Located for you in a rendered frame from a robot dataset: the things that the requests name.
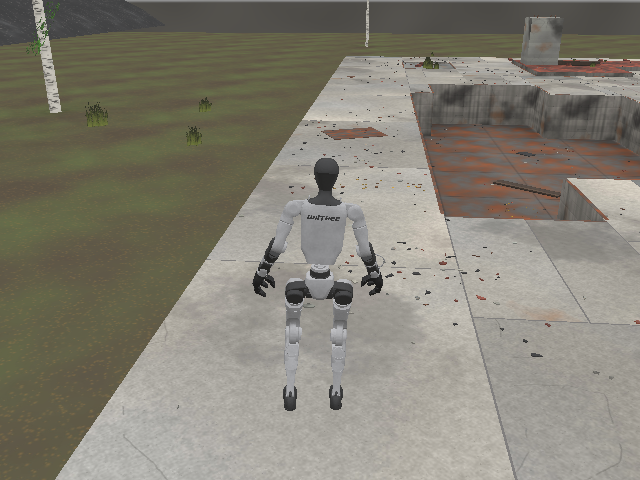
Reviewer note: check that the robot left foot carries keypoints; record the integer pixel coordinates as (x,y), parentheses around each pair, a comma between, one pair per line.
(290,402)

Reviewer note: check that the robot left hand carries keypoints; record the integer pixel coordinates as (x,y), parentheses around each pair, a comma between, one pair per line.
(258,280)

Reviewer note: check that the robot right upper arm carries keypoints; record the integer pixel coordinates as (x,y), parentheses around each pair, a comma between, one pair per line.
(355,213)

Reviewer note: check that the robot right hand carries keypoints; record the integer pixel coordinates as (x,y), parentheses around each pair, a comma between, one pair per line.
(371,281)

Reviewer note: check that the robot left upper arm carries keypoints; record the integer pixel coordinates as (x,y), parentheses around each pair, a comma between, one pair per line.
(291,209)

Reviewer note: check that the robot head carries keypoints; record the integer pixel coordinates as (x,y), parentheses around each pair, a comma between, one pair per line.
(326,171)

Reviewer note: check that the robot left forearm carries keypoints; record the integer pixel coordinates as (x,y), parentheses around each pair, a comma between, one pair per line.
(268,260)

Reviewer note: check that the robot right forearm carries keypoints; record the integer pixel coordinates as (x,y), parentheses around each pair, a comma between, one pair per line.
(371,264)

